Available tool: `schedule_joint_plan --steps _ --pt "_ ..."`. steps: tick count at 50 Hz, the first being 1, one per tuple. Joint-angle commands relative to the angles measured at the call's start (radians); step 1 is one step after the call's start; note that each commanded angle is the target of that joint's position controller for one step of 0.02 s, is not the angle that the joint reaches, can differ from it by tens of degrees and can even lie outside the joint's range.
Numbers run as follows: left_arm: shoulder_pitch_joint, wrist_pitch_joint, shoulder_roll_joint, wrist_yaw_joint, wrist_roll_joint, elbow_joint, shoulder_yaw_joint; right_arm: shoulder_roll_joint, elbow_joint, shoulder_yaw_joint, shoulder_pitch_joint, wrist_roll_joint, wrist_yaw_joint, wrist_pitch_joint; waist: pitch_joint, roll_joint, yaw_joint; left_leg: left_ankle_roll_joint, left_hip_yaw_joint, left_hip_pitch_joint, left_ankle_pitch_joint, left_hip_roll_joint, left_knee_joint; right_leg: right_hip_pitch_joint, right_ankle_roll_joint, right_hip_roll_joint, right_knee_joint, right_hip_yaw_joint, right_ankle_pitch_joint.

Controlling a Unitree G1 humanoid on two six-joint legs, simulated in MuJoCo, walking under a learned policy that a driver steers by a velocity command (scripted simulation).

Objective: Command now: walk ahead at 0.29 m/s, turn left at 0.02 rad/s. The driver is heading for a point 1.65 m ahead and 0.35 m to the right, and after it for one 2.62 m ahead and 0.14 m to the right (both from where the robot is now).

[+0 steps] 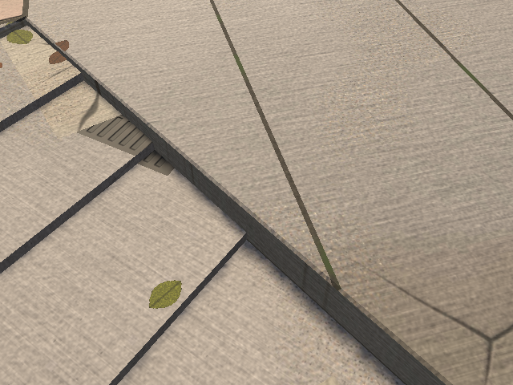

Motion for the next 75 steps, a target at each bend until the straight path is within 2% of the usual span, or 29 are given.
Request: schedule_joint_plan --steps 1,4,5,6,8,10,15,20,25,27,29,30,31,32,33,34,35,36,41,48,51,52,53,54,55,58,61,68,75 --pt "-0.07 -0.053 0.076 -0.025 0.001 -0.077 0.013 -0.189 -0.068 -0.05 -0.077 0.014 -0.001 -0.019 0.066 0.131 0.006 0.175 -0.289 0.002 -0.11 0.257 -0.249 -0.089 -0.032 -0.037 -0.137 0.011 0.1" --pt "0.165 -0.043 0.093 -0.024 0.008 0.025 0.034 -0.141 -0.072 -0.036 -0.087 -0.002 0.008 -0.016 -0.016 0.061 0.11 0.103 -0.125 -0.245 -0.04 0.144 -0.059 0.365 0.0 0.035 -0.266 -0.042 0.301" --pt "0.27 -0.041 0.153 -0.013 0.011 0.031 0.048 -0.064 -0.087 -0.012 -0.104 -0.017 0.015 -0.026 -0.037 -0.123 0.153 0.029 -0.013 -0.367 -0.066 0.044 0.256 0.466 -0.056 -0.145 -0.393 0.216 0.166" --pt "0.31 -0.048 0.263 -0.023 0.024 0.021 0.067 -0.067 -0.142 -0.014 -0.102 -0.002 0.012 -0.049 -0.055 -0.329 0.139 -0.009 0.008 -0.559 -0.259 -0.053 0.533 0.51 -0.213 -0.367 -0.578 0.696 -0.039" --pt "0.166 -0.06 0.149 -0.022 0.023 -0.016 0.035 -0.163 -0.119 -0.038 -0.084 0.029 0.018 -0.072 0.096 -0.135 0.078 0.024 -0.067 -0.682 -0.124 0.069 0.692 0.407 -0.217 -0.355 -0.61 0.625 -0.177" --pt "0.113 -0.06 0.121 -0.025 0.032 -0.032 0.024 -0.151 -0.102 -0.04 -0.096 0.008 0.022 -0.077 0.114 -0.077 0.057 0.03 -0.033 -0.671 0.039 0.124 0.642 0.383 -0.166 -0.269 -0.611 0.433 0.085" --pt "0.185 -0.043 0.098 -0.016 0.026 -0.006 0.012 -0.089 -0.12 -0.031 -0.15 -0.009 0.044 -0.064 0.063 -0.07 0.06 -0.028 0.052 -0.621 0.212 0.127 0.514 0.374 -0.143 -0.178 -0.608 0.17 0.641" --pt "0.229 -0.031 0.109 0.01 0.024 0.015 0.016 -0.045 -0.19 -0.008 -0.342 0.002 0.055 -0.079 0.119 -0.063 0.104 -0.052 0.106 -0.521 0.407 0.085 0.182 0.297 -0.123 -0.145 -0.673 0.083 0.594" --pt "0.246 -0.024 0.122 0.014 0.013 0.04 0.029 -0.071 -0.232 -0.012 -0.42 0.006 0.073 -0.098 0.128 -0.078 0.077 0.002 0.09 -0.482 0.378 0.054 0.046 0.416 -0.132 -0.21 -0.609 0.078 0.752" --pt "0.221 -0.017 0.146 0.017 0.016 0.035 0.04 -0.115 -0.218 -0.03 -0.35 0.0 0.068 -0.099 0.044 -0.11 0.019 0.043 0.112 -0.373 0.299 0.01 0.044 0.48 -0.114 -0.22 -0.483 0.074 1.076" --pt "0.191 0.001 0.147 0.022 0.026 0.022 0.039 -0.185 -0.141 -0.067 -0.071 -0.002 0.049 -0.091 -0.141 -0.117 -0.122 0.109 0.121 0.002 0.328 -0.004 0.022 0.399 -0.076 -0.174 -0.149 0.04 1.259" --pt "0.204 -0.003 0.109 0.027 0.049 -0.006 0.022 -0.248 -0.1 -0.082 0.117 -0.019 0.033 -0.079 -0.3 0.002 -0.17 0.17 -0.099 0.355 0.364 0.193 0.094 0.146 -0.056 -0.122 0.159 0.029 0.913" --pt "0.375 -0.018 -0.047 0.004 0.038 0.007 -0.019 -0.27 -0.076 -0.086 0.143 -0.016 0.044 -0.077 -0.445 0.285 -0.054 0.342 -0.594 0.665 0.127 0.42 0.002 -0.241 -0.004 0.085 0.496 0.085 -0.06" --pt "0.27 -0.041 0.085 -0.004 0.004 0.013 0.01 -0.169 -0.075 -0.065 0.118 -0.005 0.042 -0.075 -0.36 0.166 -0.111 0.296 -0.638 0.567 -0.016 0.383 -0.114 -0.336 -0.023 0.051 0.596 0.185 -0.085" --pt "0.147 -0.055 0.119 -0.007 -0.023 -0.033 0.024 -0.146 -0.085 -0.055 0.024 -0.003 0.037 -0.075 -0.172 0.127 -0.088 0.255 -0.474 0.396 0.015 0.352 -0.16 -0.39 -0.03 0.003 0.584 0.15 0.011" --pt "0.087 -0.063 0.106 -0.001 -0.017 -0.047 0.019 -0.137 -0.09 -0.05 -0.048 -0.007 0.037 -0.08 -0.082 0.018 -0.05 0.235 -0.369 0.229 0.122 0.32 -0.203 -0.355 -0.025 -0.05 0.529 0.119 0.107" --pt "0.068 -0.062 0.098 0.006 0.0 -0.048 0.024 -0.121 -0.092 -0.046 -0.086 -0.016 0.04 -0.085 -0.034 -0.005 -0.017 0.228 -0.298 0.116 0.221 0.286 -0.236 -0.317 -0.014 -0.079 0.481 0.108 0.156" --pt "0.138 -0.02 0.021 -0.01 0.082 -0.025 -0.002 -0.095 -0.033 -0.028 -0.04 -0.07 0.029 -0.071 -0.002 -0.013 0.038 0.2 -0.209 -0.031 0.394 0.273 -0.245 -0.189 -0.008 -0.066 0.429 0.075 0.17" --pt "0.087 0.021 0.004 -0.036 0.07 -0.049 -0.007 -0.113 0.02 -0.026 -0.022 -0.04 0.042 -0.085 0.021 0.112 0.06 0.192 -0.018 -0.17 0.416 0.186 -0.308 -0.131 0.017 -0.089 0.197 0.009 0.262" --pt "-0.074 0.007 0.004 -0.011 0.063 -0.086 -0.02 -0.139 0.069 -0.03 0.073 -0.041 0.033 -0.067 0.033 0.069 0.001 0.193 -0.055 -0.058 0.305 0.24 -0.27 -0.047 -0.01 -0.045 -0.059 -0.046 0.302" --pt "0.171 -0.012 0.015 0.004 0.071 -0.003 0.003 -0.132 0.079 -0.028 0.073 -0.028 0.023 -0.057 -0.043 0.03 0.118 0.144 0.011 -0.03 0.688 0.176 0.07 0.241 -0.04 0.043 -0.291 -0.074 0.274" --pt "0.292 -0.021 0.087 0.013 0.087 0.024 0.025 -0.099 0.043 -0.016 0.027 -0.017 0.025 -0.064 -0.083 -0.056 0.171 0.089 0.07 -0.151 0.569 0.104 0.332 0.38 -0.078 -0.099 -0.418 0.115 0.244" --pt "0.321 -0.018 0.207 0.017 0.087 0.031 0.051 0.032 0.004 0.015 0.097 -0.027 0.032 -0.072 -0.098 -0.275 0.092 0.034 0.129 -0.431 -0.102 -0.031 0.608 0.535 -0.167 -0.374 -0.497 0.493 0.431" --pt "0.314 -0.006 0.18 0.01 0.055 0.051 0.059 -0.048 0.04 -0.005 0.138 -0.053 0.027 -0.054 -0.081 -0.168 0.088 0.039 0.048 -0.538 -0.182 -0.016 0.77 0.467 -0.255 -0.401 -0.524 0.626 0.248" --pt "0.216 -0.004 0.096 0.001 0.048 0.028 0.043 -0.072 0.037 -0.014 0.09 -0.065 0.031 -0.048 0.02 -0.062 0.055 0.042 0.02 -0.593 -0.116 0.039 0.855 0.377 -0.256 -0.358 -0.534 0.524 0.09" --pt "0.143 -0.015 -0.02 -0.005 0.047 0.047 0.014 -0.042 0.028 -0.017 0.049 -0.061 0.055 -0.032 0.096 -0.068 -0.002 0.024 0.025 -0.583 0.06 0.09 0.886 0.226 -0.179 -0.235 -0.596 0.302 0.186" --pt "0.25 -0.034 -0.005 -0.005 0.04 0.118 0.023 0.013 0.003 -0.009 -0.002 -0.066 0.051 -0.005 0.073 -0.065 0.003 0.002 0.087 -0.7 0.036 0.075 1.094 0.266 -0.204 -0.224 -0.558 0.191 0.563" --pt "0.321 -0.049 -0.014 0.024 0.055 0.176 0.018 0.031 -0.174 0.01 -0.274 -0.068 0.038 0.012 0.107 -0.07 0.013 0.003 0.122 -0.977 0.015 0.138 1.0 0.361 -0.179 -0.211 -0.636 0.11 0.585" --pt "0.309 -0.037 -0.021 0.036 0.059 0.202 0.02 0.066 -0.256 0.038 -0.374 -0.046 0.03 0.006 0.075 -0.087 0.035 0.087 0.193 -0.849 0.013 0.145 0.652 0.563 -0.14 -0.224 -0.658 -0.002 1.046"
